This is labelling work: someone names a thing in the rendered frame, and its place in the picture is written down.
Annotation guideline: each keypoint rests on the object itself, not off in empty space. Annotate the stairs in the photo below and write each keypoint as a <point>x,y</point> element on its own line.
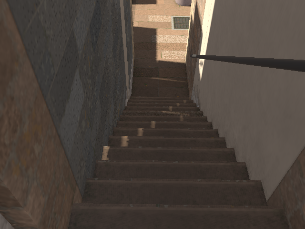
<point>171,192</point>

